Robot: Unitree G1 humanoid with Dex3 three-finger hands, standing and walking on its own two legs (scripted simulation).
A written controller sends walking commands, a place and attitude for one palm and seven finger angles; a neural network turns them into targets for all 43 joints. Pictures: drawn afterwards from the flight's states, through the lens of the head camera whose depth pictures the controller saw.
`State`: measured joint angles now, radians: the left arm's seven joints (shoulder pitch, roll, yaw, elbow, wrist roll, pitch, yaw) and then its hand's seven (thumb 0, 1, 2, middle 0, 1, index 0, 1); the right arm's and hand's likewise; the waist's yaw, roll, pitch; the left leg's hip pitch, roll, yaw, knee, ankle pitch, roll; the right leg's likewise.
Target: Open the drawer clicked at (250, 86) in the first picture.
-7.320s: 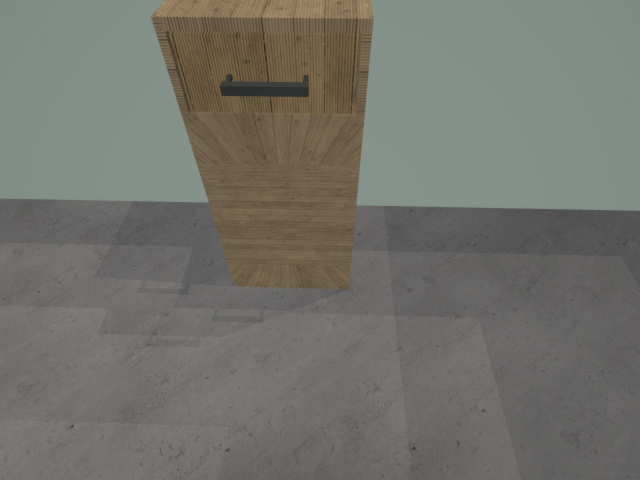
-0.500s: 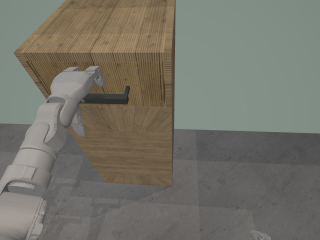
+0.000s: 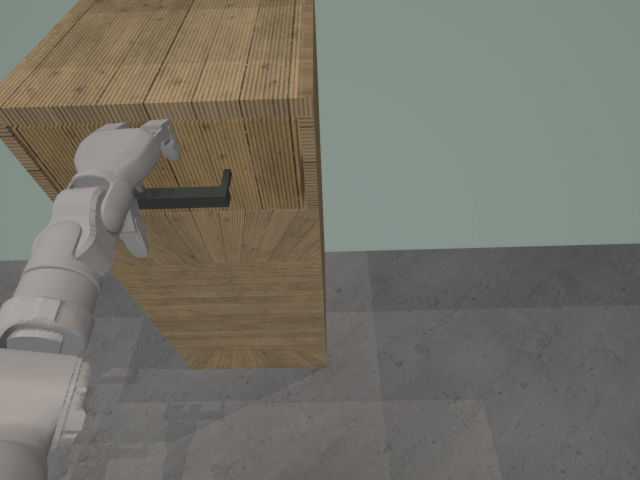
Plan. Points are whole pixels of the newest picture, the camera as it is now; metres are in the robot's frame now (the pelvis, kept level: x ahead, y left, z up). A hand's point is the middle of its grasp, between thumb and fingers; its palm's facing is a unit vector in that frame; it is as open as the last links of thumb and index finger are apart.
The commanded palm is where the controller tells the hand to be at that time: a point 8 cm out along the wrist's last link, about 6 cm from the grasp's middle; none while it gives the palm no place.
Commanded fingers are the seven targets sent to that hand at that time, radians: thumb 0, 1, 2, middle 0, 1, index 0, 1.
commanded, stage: move the hooked fingers above the handle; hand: left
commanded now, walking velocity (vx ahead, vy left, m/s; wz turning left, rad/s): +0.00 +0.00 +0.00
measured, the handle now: (168, 187) +0.50 +0.23 +0.08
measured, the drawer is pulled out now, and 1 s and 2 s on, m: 0.00 0.00 0.00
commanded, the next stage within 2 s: lower the fingers behind the handle in 0.42 s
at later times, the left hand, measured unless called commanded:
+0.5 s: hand (145, 187) +0.45 +0.23 +0.13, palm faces -0.05 -0.04 -1.00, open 13.8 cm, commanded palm +0.44 +0.23 +0.19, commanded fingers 0.00 -0.50 0.30 -0.30 -1.20 -0.30 -1.20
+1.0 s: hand (158, 202) +0.45 +0.23 +0.10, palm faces -0.04 -0.05 -1.00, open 13.8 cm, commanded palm +0.44 +0.23 +0.16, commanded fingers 0.00 -0.50 0.30 -0.30 -1.20 -0.30 -1.20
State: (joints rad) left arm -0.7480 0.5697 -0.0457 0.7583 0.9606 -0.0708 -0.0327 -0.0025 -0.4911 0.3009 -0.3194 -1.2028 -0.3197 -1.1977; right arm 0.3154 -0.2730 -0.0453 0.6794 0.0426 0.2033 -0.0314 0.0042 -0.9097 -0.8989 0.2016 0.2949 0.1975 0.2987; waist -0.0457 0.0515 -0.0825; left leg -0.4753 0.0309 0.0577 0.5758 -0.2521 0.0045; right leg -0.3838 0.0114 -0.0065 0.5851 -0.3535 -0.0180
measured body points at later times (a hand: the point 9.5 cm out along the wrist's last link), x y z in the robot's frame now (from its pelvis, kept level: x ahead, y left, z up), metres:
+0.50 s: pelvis +0.00 +0.00 +0.00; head +0.04 -0.01 +0.45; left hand +0.45 +0.23 +0.18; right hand +0.08 -0.26 -0.13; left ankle +0.02 +0.12 -0.73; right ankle -0.04 -0.11 -0.73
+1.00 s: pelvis +0.00 +0.00 +0.00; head +0.05 -0.01 +0.44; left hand +0.45 +0.23 +0.15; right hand +0.06 -0.27 -0.14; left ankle +0.02 +0.12 -0.73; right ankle -0.04 -0.11 -0.73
